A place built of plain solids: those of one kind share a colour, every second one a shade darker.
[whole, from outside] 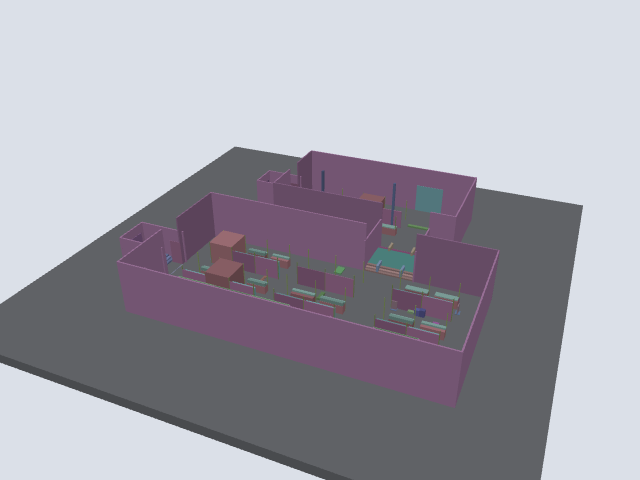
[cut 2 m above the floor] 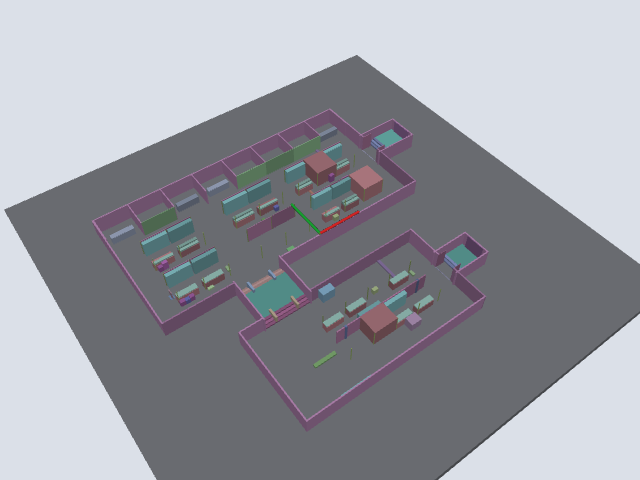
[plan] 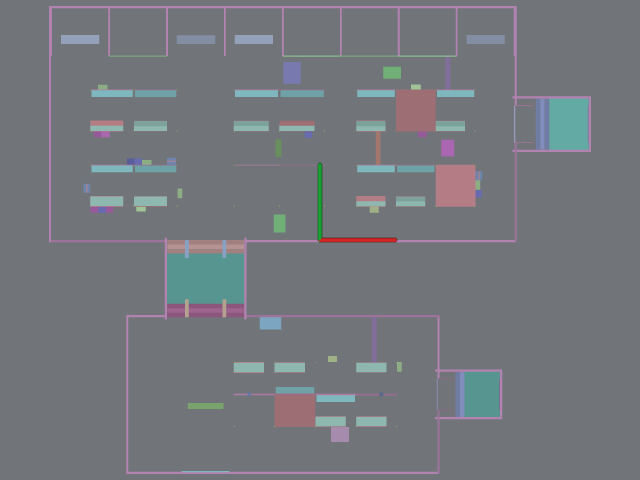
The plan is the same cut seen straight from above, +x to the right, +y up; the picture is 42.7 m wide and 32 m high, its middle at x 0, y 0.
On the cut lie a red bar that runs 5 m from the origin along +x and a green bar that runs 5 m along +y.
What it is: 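A small town's covered market hall; wings of bays of 5.2 m, 5.5 m to the eaves; island blocks of stalls back to back between aisles of 1.6 to 3.5 m; lock-up shops 3 to 3.7 m deep along long walls; porches at the aisles' ends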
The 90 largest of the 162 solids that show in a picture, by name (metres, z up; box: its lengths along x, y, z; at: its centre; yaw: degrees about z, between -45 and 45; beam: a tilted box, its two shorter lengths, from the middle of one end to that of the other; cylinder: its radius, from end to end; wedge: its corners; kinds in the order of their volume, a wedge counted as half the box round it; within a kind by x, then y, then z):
{
 "wall_1": {"box": [0.15, 15.75, 5.55], "at": [-18.0, 7.72, 2.73]},
 "wall_2": {"box": [0.12, 3.19, 3.05], "at": [-17.93, 13.86, 1.48]},
 "wall_3": {"box": [7.88, 0.15, 5.55], "at": [-14.14, -0.07, 2.73]},
 "wall_4": {"box": [0.12, 3.19, 3.05], "at": [-14.06, 13.86, 1.48]},
 "wall_5": {"box": [0.15, 10.6, 5.55], "at": [-12.85, -10.3, 2.73]},
 "wall_6": {"box": [2.73, 0.15, 5.55], "at": [-11.56, -5.08, 2.73]},
 "wall_7": {"box": [0.15, 5.45, 3.65], "at": [-10.28, -2.58, 1.77]},
 "wall_8": {"box": [0.12, 3.19, 3.05], "at": [-10.2, 13.86, 1.48]},
 "wall_9": {"box": [0.12, 3.19, 3.05], "at": [-6.34, 13.86, 1.48]},
 "wall_10": {"box": [0.15, 5.45, 3.65], "at": [-4.97, -2.58, 1.77]},
 "wall_11": {"box": [20.9, 0.15, 5.55], "at": [-2.48, -15.53, 2.73]},
 "wall_12": {"box": [0.12, 3.19, 3.05], "at": [-2.48, 13.86, 1.48]},
 "wall_13": {"box": [31.2, 0.15, 5.55], "at": [-2.48, 15.53, 2.73]},
 "wall_14": {"box": [0.12, 3.19, 3.05], "at": [1.39, 13.86, 1.48]},
 "wall_15": {"box": [13.03, 0.15, 5.55], "at": [1.46, -5.08, 2.73]},
 "wall_16": {"box": [18.18, 0.15, 5.55], "at": [4.04, -0.07, 2.73]},
 "wall_17": {"box": [0.12, 3.19, 3.05], "at": [5.25, 13.86, 1.48]},
 "wall_18": {"box": [0.15, 4.25, 5.55], "at": [7.9, -13.48, 2.73]},
 "wall_19": {"box": [0.15, 4.24, 5.55], "at": [7.9, -7.12, 2.73]},
 "wall_20": {"box": [0.12, 3.19, 3.05], "at": [9.11, 13.86, 1.48]},
 "wall_21": {"box": [4.48, 0.15, 3.55], "at": [9.91, -11.88, 1.73]},
 "wall_22": {"box": [4.48, 0.15, 3.55], "at": [9.91, -8.71, 1.73]},
 "wall_23": {"box": [0.15, 3.32, 3.55], "at": [12.08, -10.29, 1.73]},
 "wall_24": {"box": [0.12, 3.19, 3.05], "at": [12.97, 13.86, 1.48]},
 "wall_25": {"box": [0.15, 6.62, 5.55], "at": [13.05, 3.16, 2.73]},
 "wall_26": {"box": [0.15, 6.62, 5.55], "at": [13.05, 12.29, 2.73]},
 "wall_27": {"box": [5.25, 0.15, 3.75], "at": [15.45, 5.95, 1.83]},
 "wall_28": {"box": [5.25, 0.15, 3.75], "at": [15.45, 9.51, 1.83]},
 "wall_29": {"box": [0.15, 3.71, 3.75], "at": [18.0, 7.72, 1.83]},
 "counter_1": {"box": [2.21, 0.72, 0.95], "at": [-14.21, 2.58, 0.42]},
 "counter_2": {"box": [2.21, 0.72, 0.95], "at": [-14.21, 7.6, 0.42]},
 "counter_3": {"box": [2.21, 0.72, 0.97], "at": [-11.3, 2.58, 0.43]},
 "counter_4": {"box": [2.21, 0.72, 0.88], "at": [-11.3, 7.6, 0.39]},
 "counter_5": {"box": [2.02, 0.72, 0.91], "at": [-4.74, -8.5, 0.41]},
 "counter_6": {"box": [2.34, 0.72, 0.95], "at": [-4.58, 7.6, 0.42]},
 "counter_7": {"box": [2.02, 0.72, 0.97], "at": [-2.02, -8.5, 0.43]},
 "counter_8": {"box": [2.72, 2.16, 2.55], "at": [-1.67, -11.38, 1.23]},
 "counter_9": {"box": [2.34, 0.72, 0.99], "at": [-1.54, 7.6, 0.45]},
 "counter_10": {"box": [2.02, 0.72, 0.98], "at": [0.7, -12.1, 0.44]},
 "counter_11": {"box": [1.95, 0.72, 0.95], "at": [3.39, 2.58, 0.42]},
 "counter_12": {"box": [1.95, 0.72, 0.91], "at": [3.39, 7.6, 0.41]},
 "counter_13": {"box": [2.02, 0.72, 0.87], "at": [3.42, -12.1, 0.39]},
 "counter_14": {"box": [2.02, 0.72, 0.96], "at": [3.42, -8.5, 0.43]},
 "counter_15": {"box": [1.95, 0.72, 0.94], "at": [6.04, 2.58, 0.42]},
 "counter_16": {"box": [2.65, 2.8, 2.55], "at": [6.39, 8.64, 1.23]},
 "counter_17": {"box": [1.95, 0.72, 1.0], "at": [8.69, 7.6, 0.45]},
 "counter_18": {"box": [2.65, 2.8, 2.55], "at": [9.04, 3.62, 1.23]},
 "shelf_1": {"box": [2.75, 0.46, 1.9], "at": [-13.86, 4.74, 0.9]},
 "shelf_2": {"box": [2.75, 0.46, 1.9], "at": [-13.86, 9.76, 0.9]},
 "shelf_3": {"box": [2.75, 0.46, 1.9], "at": [-10.95, 4.74, 0.9]},
 "shelf_4": {"box": [2.75, 0.46, 1.9], "at": [-10.95, 9.76, 0.9]},
 "shelf_5": {"box": [2.88, 0.46, 1.9], "at": [-4.23, 9.76, 0.9]},
 "shelf_6": {"box": [2.56, 0.46, 1.9], "at": [-1.67, -10.02, 0.9]},
 "shelf_7": {"box": [2.88, 0.46, 1.9], "at": [-1.19, 9.76, 0.9]},
 "shelf_8": {"box": [2.56, 0.46, 1.9], "at": [1.05, -10.58, 0.9]},
 "shelf_9": {"box": [2.49, 0.46, 1.9], "at": [3.74, 4.74, 0.9]},
 "shelf_10": {"box": [2.49, 0.46, 1.9], "at": [3.74, 9.76, 0.9]},
 "shelf_11": {"box": [2.49, 0.46, 1.9], "at": [6.39, 4.74, 0.9]},
 "shelf_12": {"box": [2.49, 0.46, 1.9], "at": [9.04, 9.76, 0.9]},
 "ground_1": {"box": [5.15, 3.35, 0.5], "at": [-7.62, -2.58, 0.23]},
 "ground_2": {"box": [2.37, 3.02, 0.5], "at": [10.82, -10.29, 0.05]},
 "ground_3": {"box": [2.65, 3.41, 0.55], "at": [16.6, 7.72, 0.23]},
 "shop_counter_1": {"box": [2.56, 0.6, 0.95], "at": [-15.99, 13.36, 0.42]},
 "shop_counter_2": {"box": [2.56, 0.6, 0.95], "at": [-8.27, 13.36, 0.42]},
 "shop_counter_3": {"box": [2.56, 0.6, 0.95], "at": [-4.41, 13.36, 0.42]},
 "shop_counter_4": {"box": [2.56, 0.6, 0.95], "at": [11.04, 13.36, 0.42]},
 "front_1": {"box": [3.86, 0.08, 3.05], "at": [-12.13, 12.26, 1.48]},
 "front_2": {"box": [3.86, 0.08, 3.05], "at": [-0.54, 12.26, 1.48]},
 "front_3": {"box": [3.86, 0.08, 3.05], "at": [3.32, 12.26, 1.48]},
 "front_4": {"box": [3.86, 0.08, 3.05], "at": [7.18, 12.26, 1.48]},
 "back_1": {"box": [2.91, 0.06, 2.15], "at": [-13.86, 4.99, 1.02]},
 "back_2": {"box": [2.91, 0.06, 2.15], "at": [-13.86, 10.01, 1.02]},
 "back_3": {"box": [2.91, 0.06, 2.15], "at": [-10.95, 4.99, 1.02]},
 "back_4": {"box": [2.91, 0.06, 2.15], "at": [-10.95, 10.01, 1.02]},
 "back_5": {"box": [2.72, 0.06, 2.15], "at": [-4.39, -10.33, 1.02]},
 "back_6": {"box": [3.04, 0.06, 2.15], "at": [-4.23, 4.99, 1.02]},
 "back_7": {"box": [3.04, 0.06, 2.15], "at": [-4.23, 10.01, 1.02]},
 "back_8": {"box": [3.04, 0.06, 2.15], "at": [-1.19, 4.99, 1.02]},
 "back_9": {"box": [3.04, 0.06, 2.15], "at": [-1.19, 10.01, 1.02]},
 "roll_cages_1": {"box": [1.44, 0.82, 1.34], "at": [-3.3, -5.56, 0.62]},
 "neck_north_1": {"box": [5.13, 0.3, 0.53], "at": [-7.62, -0.75, 0.21]},
 "neck_north_2": {"box": [5.13, 0.3, 0.37], "at": [-7.62, -0.45, 0.13]},
 "neck_south_1": {"box": [5.13, 0.3, 0.37], "at": [-7.62, -4.7, 0.13]},
 "neck_south_2": {"box": [5.13, 0.3, 0.53], "at": [-7.62, -4.4, 0.21]},
 "loaded_pallet_1": {"box": [1.2, 1.0, 1.08], "at": [1.33, -12.96, 0.49]},
 "porch_flight_1": {"box": [0.3, 3.39, 0.38], "at": [14.82, 7.72, 0.14]},
 "porch_flight_2": {"box": [0.3, 3.39, 0.55], "at": [15.12, 7.72, 0.23]},
 "shutter_1": {"box": [3.2, 0.08, 3.35], "at": [-7.62, -15.45, 1.62]},
 "pier_1": {"box": [0.26, 0.26, 5.55], "at": [-4.71, -10.29, 2.73]},
 "pier_2": {"box": [0.26, 0.26, 5.55], "at": [4.08, -10.29, 2.73]}
}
